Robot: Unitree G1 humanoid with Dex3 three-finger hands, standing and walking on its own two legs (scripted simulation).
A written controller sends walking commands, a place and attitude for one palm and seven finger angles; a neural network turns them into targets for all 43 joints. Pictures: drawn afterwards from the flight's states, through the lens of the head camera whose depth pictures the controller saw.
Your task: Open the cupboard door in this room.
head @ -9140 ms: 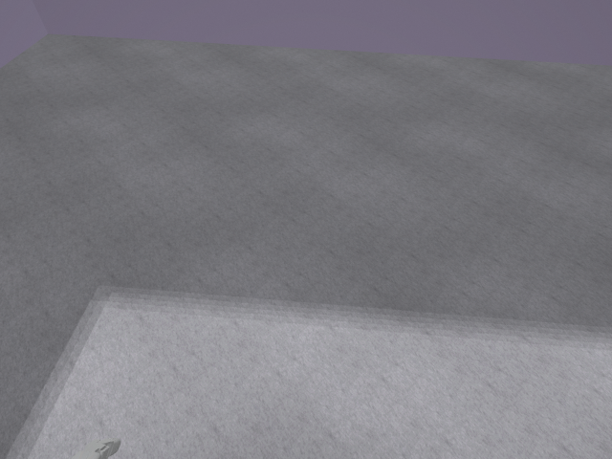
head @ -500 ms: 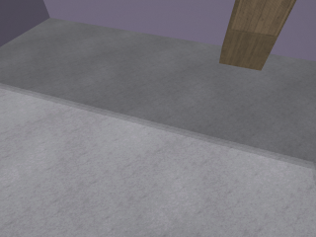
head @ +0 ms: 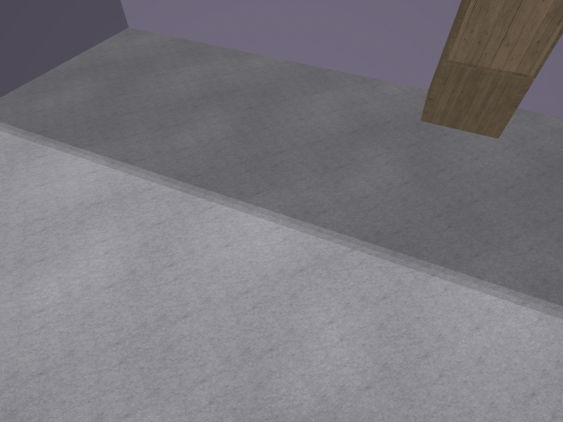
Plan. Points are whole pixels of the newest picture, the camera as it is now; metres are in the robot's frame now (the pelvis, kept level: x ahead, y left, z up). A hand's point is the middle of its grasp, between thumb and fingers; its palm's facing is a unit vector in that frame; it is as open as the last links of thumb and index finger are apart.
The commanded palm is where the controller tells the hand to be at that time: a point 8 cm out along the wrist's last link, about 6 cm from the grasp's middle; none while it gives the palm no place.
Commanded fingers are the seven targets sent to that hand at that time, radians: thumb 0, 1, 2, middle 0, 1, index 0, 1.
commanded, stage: turn or walk to find it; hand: left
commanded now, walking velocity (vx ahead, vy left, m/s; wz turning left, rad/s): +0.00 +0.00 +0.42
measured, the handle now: out of the picture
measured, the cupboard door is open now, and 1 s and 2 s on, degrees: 0 0 0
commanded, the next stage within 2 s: stand and wait in 0.08 s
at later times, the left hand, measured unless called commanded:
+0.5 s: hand out of the picture +0.01 +0.20 -0.17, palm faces +0.10 -0.97 -0.23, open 7.4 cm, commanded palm none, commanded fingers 0.00 0.90 0.90 -0.20 -0.30 -0.20 -0.30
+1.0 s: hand out of the picture +0.01 +0.18 -0.14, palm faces +0.29 -0.91 -0.30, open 7.4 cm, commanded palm none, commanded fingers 0.00 0.90 0.90 -0.20 -0.30 -0.20 -0.30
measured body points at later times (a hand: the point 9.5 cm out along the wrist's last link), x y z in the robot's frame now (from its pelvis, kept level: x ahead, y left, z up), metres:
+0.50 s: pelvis -0.01 +0.00 +0.00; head +0.01 +0.00 +0.45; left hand +0.01 +0.25 -0.15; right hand +0.04 -0.23 -0.16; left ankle +0.00 +0.13 -0.74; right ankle -0.02 -0.11 -0.74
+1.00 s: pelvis -0.04 -0.05 +0.00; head -0.01 -0.07 +0.45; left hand +0.00 +0.23 -0.12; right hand +0.06 -0.29 -0.16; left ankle -0.03 +0.11 -0.70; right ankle -0.03 -0.14 -0.74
